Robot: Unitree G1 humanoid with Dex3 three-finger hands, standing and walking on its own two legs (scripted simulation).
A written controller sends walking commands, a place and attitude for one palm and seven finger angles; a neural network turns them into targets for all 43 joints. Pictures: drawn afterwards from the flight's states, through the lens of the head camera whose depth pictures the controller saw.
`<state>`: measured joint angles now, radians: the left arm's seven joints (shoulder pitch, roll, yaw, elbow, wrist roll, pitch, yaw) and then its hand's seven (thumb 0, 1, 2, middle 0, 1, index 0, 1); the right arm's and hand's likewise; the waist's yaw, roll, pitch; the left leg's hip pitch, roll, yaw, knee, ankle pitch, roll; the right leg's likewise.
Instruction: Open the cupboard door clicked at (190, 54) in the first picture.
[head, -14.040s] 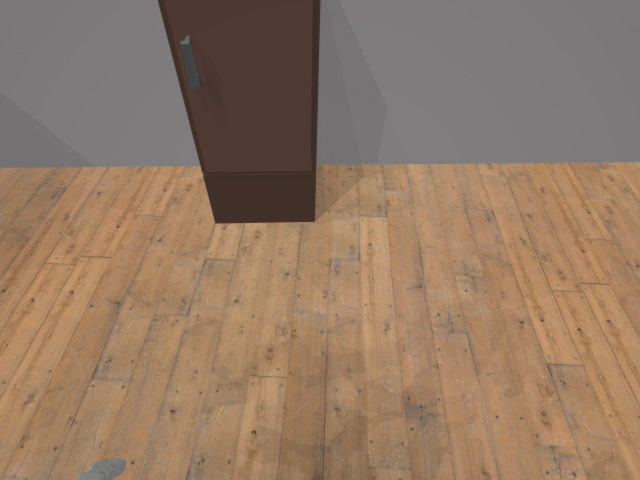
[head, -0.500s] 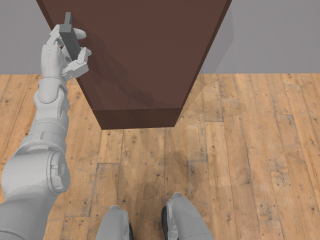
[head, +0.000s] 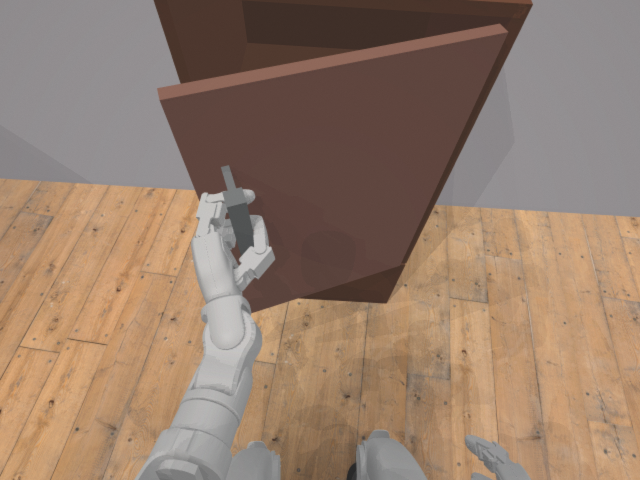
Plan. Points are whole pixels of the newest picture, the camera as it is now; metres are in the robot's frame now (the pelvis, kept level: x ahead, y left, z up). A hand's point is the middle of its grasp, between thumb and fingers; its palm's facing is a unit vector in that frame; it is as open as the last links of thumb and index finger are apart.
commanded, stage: pull the door open along its arc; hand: left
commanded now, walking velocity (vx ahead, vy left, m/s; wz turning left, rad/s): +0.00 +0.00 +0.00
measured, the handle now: (238, 214) +0.44 +0.12 +0.04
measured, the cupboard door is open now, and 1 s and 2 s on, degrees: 23 42 47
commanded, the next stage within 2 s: open thumb and fingers to let go in 0.34 s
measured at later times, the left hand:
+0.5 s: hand (328, 326) +0.29 +0.00 +0.04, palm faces +0.23 -0.97 -0.05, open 6.1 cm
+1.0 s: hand (316, 324) +0.29 +0.01 +0.03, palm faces +0.33 -0.94 -0.03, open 13.1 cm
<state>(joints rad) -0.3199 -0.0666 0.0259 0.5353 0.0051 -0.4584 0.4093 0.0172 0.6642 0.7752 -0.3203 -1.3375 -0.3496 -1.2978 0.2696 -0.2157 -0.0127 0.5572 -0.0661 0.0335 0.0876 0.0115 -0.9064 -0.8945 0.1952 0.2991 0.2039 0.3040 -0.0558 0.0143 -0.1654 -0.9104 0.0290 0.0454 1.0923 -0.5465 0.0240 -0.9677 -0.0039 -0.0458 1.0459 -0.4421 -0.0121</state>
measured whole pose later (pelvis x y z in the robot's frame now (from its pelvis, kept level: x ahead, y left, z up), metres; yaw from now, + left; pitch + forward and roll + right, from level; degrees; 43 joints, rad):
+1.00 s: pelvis -0.01 -0.05 +0.00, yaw +4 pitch +17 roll +2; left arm 0.01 -0.11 -0.24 0.29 0.11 -0.37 0.57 0.00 -0.34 0.37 -0.30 -1.16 -0.30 -1.17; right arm 0.20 -0.19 -0.02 0.60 -0.08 -0.08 0.03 0.02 -0.91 -0.89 0.19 0.30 0.20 0.30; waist -0.03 0.02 -0.16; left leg -0.86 0.02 -0.02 1.09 -0.51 -0.05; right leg -0.92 -0.02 -0.11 1.10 -0.47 -0.09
